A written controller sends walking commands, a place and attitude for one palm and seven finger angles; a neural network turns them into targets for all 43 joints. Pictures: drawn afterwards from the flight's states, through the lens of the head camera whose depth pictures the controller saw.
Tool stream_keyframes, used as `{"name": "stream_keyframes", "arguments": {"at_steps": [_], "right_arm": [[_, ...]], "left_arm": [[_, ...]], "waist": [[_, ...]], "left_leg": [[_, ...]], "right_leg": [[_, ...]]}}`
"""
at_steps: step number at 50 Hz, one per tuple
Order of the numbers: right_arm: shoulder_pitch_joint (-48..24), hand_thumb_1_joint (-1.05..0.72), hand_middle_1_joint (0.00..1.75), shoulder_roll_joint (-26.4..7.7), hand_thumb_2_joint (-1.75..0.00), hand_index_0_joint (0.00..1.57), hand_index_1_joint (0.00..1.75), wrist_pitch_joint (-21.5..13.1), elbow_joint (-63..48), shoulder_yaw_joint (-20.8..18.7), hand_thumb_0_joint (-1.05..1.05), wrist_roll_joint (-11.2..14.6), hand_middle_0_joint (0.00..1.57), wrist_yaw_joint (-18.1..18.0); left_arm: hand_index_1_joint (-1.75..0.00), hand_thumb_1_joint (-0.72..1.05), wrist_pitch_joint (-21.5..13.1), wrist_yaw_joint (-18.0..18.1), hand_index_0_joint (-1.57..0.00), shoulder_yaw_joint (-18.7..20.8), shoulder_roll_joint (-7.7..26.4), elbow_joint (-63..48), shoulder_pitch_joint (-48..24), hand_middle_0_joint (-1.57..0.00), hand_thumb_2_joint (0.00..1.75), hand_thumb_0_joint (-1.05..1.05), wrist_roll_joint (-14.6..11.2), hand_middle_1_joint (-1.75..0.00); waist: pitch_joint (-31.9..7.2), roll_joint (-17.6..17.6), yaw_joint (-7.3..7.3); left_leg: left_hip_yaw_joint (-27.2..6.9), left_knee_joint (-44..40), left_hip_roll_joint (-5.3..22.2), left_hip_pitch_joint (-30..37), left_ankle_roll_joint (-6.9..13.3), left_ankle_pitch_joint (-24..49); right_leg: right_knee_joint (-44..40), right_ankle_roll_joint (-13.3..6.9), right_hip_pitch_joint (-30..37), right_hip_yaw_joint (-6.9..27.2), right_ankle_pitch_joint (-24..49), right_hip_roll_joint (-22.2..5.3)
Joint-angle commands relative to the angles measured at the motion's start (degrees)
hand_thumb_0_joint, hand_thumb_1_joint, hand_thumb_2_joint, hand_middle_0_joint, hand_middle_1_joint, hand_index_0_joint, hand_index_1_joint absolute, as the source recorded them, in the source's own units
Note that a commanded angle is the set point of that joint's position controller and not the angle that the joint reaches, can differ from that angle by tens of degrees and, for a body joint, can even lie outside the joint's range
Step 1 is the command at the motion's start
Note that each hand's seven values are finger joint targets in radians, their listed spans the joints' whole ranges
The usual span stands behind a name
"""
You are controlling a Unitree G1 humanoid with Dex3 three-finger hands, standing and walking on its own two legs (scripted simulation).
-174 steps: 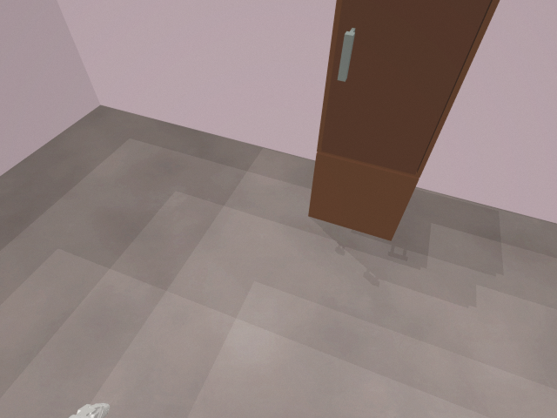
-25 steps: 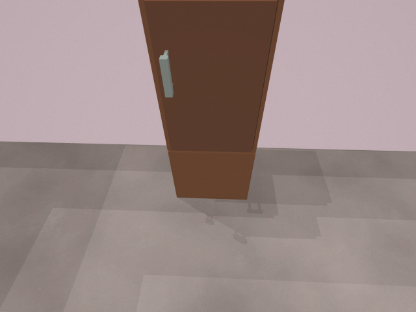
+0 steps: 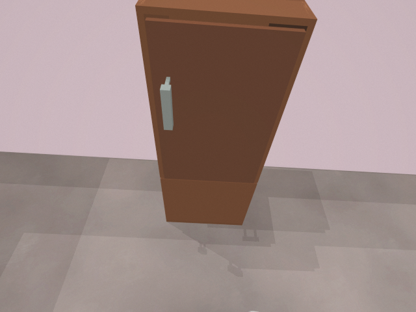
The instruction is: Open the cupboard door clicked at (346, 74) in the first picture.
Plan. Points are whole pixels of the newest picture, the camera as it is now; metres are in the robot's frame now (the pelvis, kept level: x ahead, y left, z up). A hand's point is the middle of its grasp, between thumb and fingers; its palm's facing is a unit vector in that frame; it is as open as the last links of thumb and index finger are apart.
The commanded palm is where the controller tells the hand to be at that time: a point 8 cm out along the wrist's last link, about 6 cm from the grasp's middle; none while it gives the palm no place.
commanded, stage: come to a stop and stand still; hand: left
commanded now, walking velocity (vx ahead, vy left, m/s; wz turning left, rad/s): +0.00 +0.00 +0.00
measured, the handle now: (168, 103) +0.61 +0.15 +0.04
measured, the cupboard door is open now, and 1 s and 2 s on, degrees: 0 0 0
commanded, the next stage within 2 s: look again from close up in 1.46 s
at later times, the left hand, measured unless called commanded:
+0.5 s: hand out of the picture +0.12 +0.18 -0.18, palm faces +0.09 -0.98 -0.20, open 7.3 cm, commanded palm none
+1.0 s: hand out of the picture +0.00 +0.19 -0.17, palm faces +0.07 -0.98 -0.19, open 7.4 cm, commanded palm none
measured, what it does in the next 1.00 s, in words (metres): steps on the spot: right foot, then left foot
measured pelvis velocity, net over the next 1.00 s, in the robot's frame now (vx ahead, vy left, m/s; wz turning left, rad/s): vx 0.01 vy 0.03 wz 0.04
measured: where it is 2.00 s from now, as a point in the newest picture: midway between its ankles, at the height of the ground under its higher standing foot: outside the picture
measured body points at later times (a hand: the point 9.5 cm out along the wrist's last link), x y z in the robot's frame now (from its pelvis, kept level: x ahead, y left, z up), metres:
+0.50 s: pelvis +0.04 +0.00 -0.01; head +0.08 +0.01 +0.43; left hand +0.12 +0.23 -0.17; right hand +0.10 -0.24 -0.16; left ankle +0.01 +0.10 -0.73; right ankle +0.12 -0.14 -0.74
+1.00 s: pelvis +0.01 +0.03 +0.00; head +0.02 +0.02 +0.45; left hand -0.01 +0.24 -0.16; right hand +0.04 -0.20 -0.16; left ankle +0.02 +0.10 -0.74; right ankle -0.01 -0.10 -0.74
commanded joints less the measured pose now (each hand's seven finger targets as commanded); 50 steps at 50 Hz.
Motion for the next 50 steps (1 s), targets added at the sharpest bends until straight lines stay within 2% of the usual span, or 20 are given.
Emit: {"name": "stream_keyframes", "arguments": {"at_steps": [1, 4, 6, 8, 10, 12, 13, 16, 18, 24, 25, 26, 27, 28, 31, 38, 42, 44, 46, 50], "right_arm": [[6.21, -0.90, 0.30, -6.18, -0.90, 0.20, 0.30, 0.15, -0.10, -0.72, 0.00, -0.21, 0.20, -0.12], [4.74, -0.90, 0.30, -5.99, -0.90, 0.20, 0.30, 1.00, 0.34, -0.31, 0.00, -0.39, 0.20, -0.48], [3.89, -0.90, 0.30, -6.23, -0.90, 0.20, 0.30, 1.83, 0.68, -0.61, 0.00, -0.07, 0.20, -0.62], [4.28, -0.90, 0.30, -4.67, -0.90, 0.20, 0.30, 2.40, 0.96, -0.68, 0.00, 0.47, 0.20, -0.49], [7.75, -0.90, 0.30, -2.10, -0.90, 0.20, 0.30, 3.72, 0.82, -0.88, 0.00, 0.97, 0.20, 0.18], [7.29, -0.90, 0.30, -2.32, -0.90, 0.20, 0.30, 5.48, 0.24, -1.34, 0.00, 0.78, 0.20, -0.30], [5.85, -0.90, 0.30, -3.00, -0.90, 0.20, 0.30, 5.71, -0.41, -1.58, 0.00, 0.86, 0.20, -0.44], [3.75, -0.90, 0.30, -3.33, -0.90, 0.20, 0.30, 6.18, -1.79, -1.90, 0.00, 0.87, 0.20, -0.30], [3.07, -0.90, 0.30, -3.03, -0.90, 0.20, 0.30, 6.61, -3.05, -1.90, 0.00, 0.67, 0.20, 0.02], [8.42, -0.90, 0.30, -3.25, -0.90, 0.20, 0.30, 5.44, -3.02, -1.37, 0.00, 0.42, 0.20, 0.46], [8.91, -0.90, 0.30, -5.15, -0.90, 0.20, 0.30, 4.93, -3.14, -1.42, 0.00, 0.34, 0.20, 0.51], [7.24, -0.90, 0.30, -8.98, -0.90, 0.20, 0.30, 4.51, -4.75, -2.13, 0.00, -0.21, 0.20, 0.58], [3.05, -0.90, 0.30, -12.33, -0.90, 0.20, 0.30, 4.67, -6.92, -2.44, 0.00, -0.68, 0.20, 0.23], [-0.14, -0.90, 0.30, -11.55, -0.90, 0.20, 0.30, 4.57, -7.38, -2.14, 0.00, -0.80, 0.20, -0.37], [-5.24, -0.90, 0.30, -8.58, -0.90, 0.20, 0.30, 3.81, -7.64, -0.70, 0.00, -0.33, 0.20, -0.88], [2.55, -0.90, 0.30, -9.06, -0.90, 0.20, 0.30, 3.24, -2.51, -0.86, 0.00, 0.31, 0.20, -1.15], [2.43, -0.90, 0.30, -6.54, -0.90, 0.20, 0.30, 2.85, -0.92, 0.00, 0.00, 1.33, 0.20, -0.74], [1.53, -0.90, 0.30, -5.65, -0.90, 0.20, 0.30, 3.00, -0.49, 0.50, 0.00, 1.21, 0.20, -0.37], [2.36, -0.90, 0.30, -6.02, -0.90, 0.20, 0.30, 3.22, 0.69, 0.59, 0.00, 0.95, 0.20, -0.36], [2.45, -0.90, 0.30, -5.97, -0.90, 0.20, 0.30, 3.28, 2.35, 1.20, 0.00, 0.88, 0.20, -0.22]], "left_arm": [[-0.30, 0.90, 0.19, -0.35, -0.20, -0.67, -0.50, -2.52, 1.98, -0.20, 0.90, 0.00, -0.20, -0.30], [-0.30, 0.90, 0.52, 0.54, -0.20, -1.20, -0.91, -3.18, 0.08, -0.20, 0.90, 0.00, -0.62, -0.30], [-0.30, 0.90, 0.63, 0.94, -0.20, -1.07, 0.84, -3.02, 0.98, -0.20, 0.90, 0.00, -0.67, -0.30], [-0.30, 0.90, 0.23, 1.49, -0.20, -0.43, 4.93, -2.64, 3.16, -0.20, 0.90, 0.00, -0.39, -0.30], [-0.30, 0.90, 0.23, 1.84, -0.20, -0.03, 9.42, -3.77, 1.44, -0.20, 0.90, 0.00, -0.41, -0.30], [-0.30, 0.90, 0.07, 2.22, -0.20, 0.87, 10.52, -4.31, 1.51, -0.20, 0.90, 0.00, -0.48, -0.30], [-0.30, 0.90, 0.31, 2.53, -0.20, 0.96, 10.05, -4.73, 0.61, -0.20, 0.90, 0.00, -0.43, -0.30], [-0.30, 0.90, 1.04, 3.24, -0.20, 1.77, 9.78, -7.01, -3.12, -0.20, 0.90, 0.00, -0.08, -0.30], [-0.30, 0.90, 1.26, 3.22, -0.20, 2.12, 10.03, -8.53, -4.90, -0.20, 0.90, 0.00, 0.24, -0.30], [-0.30, 0.90, 2.26, 2.30, -0.20, 2.14, 9.91, -9.64, -7.51, -0.20, 0.90, 0.00, -0.11, -0.30], [-0.30, 0.90, 2.70, 1.95, -0.20, 1.63, 7.90, -9.90, -7.10, -0.20, 0.90, 0.00, -0.64, -0.30], [-0.30, 0.90, 3.16, 1.51, -0.20, 1.06, 4.52, -10.91, -6.49, -0.20, 0.90, 0.00, -0.99, -0.30], [-0.30, 0.90, 3.70, 1.52, -0.20, 0.86, 3.88, -11.78, -8.33, -0.20, 0.90, 0.00, -0.85, -0.30], [-0.30, 0.90, 4.20, 1.69, -0.20, 1.13, 5.00, -10.86, -9.20, -0.20, 0.90, 0.00, -0.45, -0.30], [-0.30, 0.90, 3.49, 0.93, -0.20, 1.02, 4.91, -6.56, -1.27, -0.20, 0.90, 0.00, -0.20, -0.30], [-0.30, 0.90, 2.11, 1.54, -0.20, -1.49, 3.23, -4.72, -2.01, -0.20, 0.90, 0.00, -1.07, -0.30], [-0.30, 0.90, 0.76, 2.20, -0.20, -1.95, 5.19, -0.52, 3.22, -0.20, 0.90, 0.00, -1.18, -0.30], [-0.30, 0.90, 0.45, 2.28, -0.20, -2.51, 5.24, 0.07, 2.89, -0.20, 0.90, 0.00, -1.14, -0.30], [-0.30, 0.90, 0.00, 2.26, -0.20, -2.76, 4.45, 0.55, 2.16, -0.20, 0.90, 0.00, -1.21, -0.30], [-0.30, 0.90, 0.39, 2.25, -0.20, -3.03, 3.69, 0.88, 2.65, -0.20, 0.90, 0.00, -1.37, -0.30]], "waist": [[1.86, 7.33, -0.55], [1.63, 8.35, -0.07], [1.14, 7.49, 0.87], [0.46, 1.65, 1.94], [-0.84, -4.04, -0.30], [-5.48, -13.44, 1.13], [-5.42, -11.97, 1.62], [-6.97, -4.76, 1.38], [-7.10, -6.28, 0.73], [-6.48, -8.74, -2.13], [-5.18, -2.33, -2.32], [-2.29, 13.06, -2.01], [2.22, 19.91, -2.28], [4.18, 17.73, -1.72], [1.87, 9.61, 2.22], [-3.67, 8.75, -1.20], [-3.81, 3.98, -0.22], [-0.99, 1.91, -0.72], [-0.96, -4.62, -1.11], [2.35, -1.05, -0.71]], "left_leg": [[-11.52, -15.19, 14.27, 0.87, 5.93, 12.03], [-8.69, -10.02, 13.57, 1.34, 5.19, 26.59], [-8.08, -6.08, 12.21, 0.60, 3.13, 26.02], [-6.60, -0.77, 8.19, -2.54, -0.92, 14.22], [-4.80, 5.24, 1.49, -5.87, -3.69, -6.97], [-5.77, 20.14, -0.19, -6.21, -4.48, -19.99], [-8.51, 26.67, -0.43, -8.31, -4.36, -21.39], [-11.87, 34.10, -0.63, -11.78, -4.84, -19.20], [-11.74, 31.29, -0.63, -10.45, -5.34, -18.07], [-7.06, 3.25, -1.64, 3.59, -4.66, -2.84], [-10.21, -3.22, 0.60, 6.96, -3.83, -1.50], [-23.96, -11.54, 11.12, 2.64, -0.45, -2.83], [-32.02, -17.58, 17.60, -7.16, 4.11, -4.60], [-30.54, -18.47, 16.51, -12.20, 4.87, -5.48], [-19.37, -13.68, 9.94, -4.31, 4.19, 3.72], [-19.57, -8.32, 11.05, 13.05, 6.52, 31.23], [-16.73, -5.86, 6.10, 5.73, 0.43, 20.71], [-15.02, -7.36, 3.44, 5.36, -1.32, 15.62], [-14.19, -7.27, 3.55, 6.87, -1.19, 13.65], [-14.49, -10.32, 3.37, 5.54, -1.16, 5.24]], "right_leg": [[-10.53, 0.68, -0.30, 0.63, 3.05, -1.93], [-21.11, 1.17, 5.52, -0.10, 5.44, -0.56], [-28.69, 1.21, 11.19, -0.98, 10.62, 0.41], [-35.79, 0.53, 17.45, 2.96, 26.28, -2.92], [-34.46, -5.20, 18.15, 10.36, 46.17, -13.83], [-37.44, -10.85, 18.72, 14.37, 55.18, -17.39], [-37.19, -12.48, 19.15, 14.54, 57.04, -17.92], [-36.23, -12.83, 20.40, 11.32, 52.35, -17.21], [-37.27, -11.77, 17.46, 9.83, 45.90, -16.39], [-36.45, -6.14, 7.94, 7.68, 16.66, -10.96], [-32.49, -3.57, 2.85, 5.77, 7.16, -7.43], [-23.89, 0.24, -1.96, 0.55, -3.46, -0.74], [-14.18, 1.43, -2.13, 1.29, -9.32, 2.77], [-7.79, 0.75, 0.46, 6.66, -7.97, 2.09], [-2.19, 0.96, -0.70, 6.47, -1.31, 2.50], [-27.02, 1.84, 6.98, 2.85, -2.96, 1.70], [-42.30, -0.06, 19.77, 6.34, 16.28, -2.10], [-40.55, -1.45, 17.00, 7.36, 20.36, -4.20], [-40.67, -1.51, 15.58, 7.29, 19.99, -3.32], [-42.74, -1.08, 13.24, 7.50, 9.42, -2.48]]}}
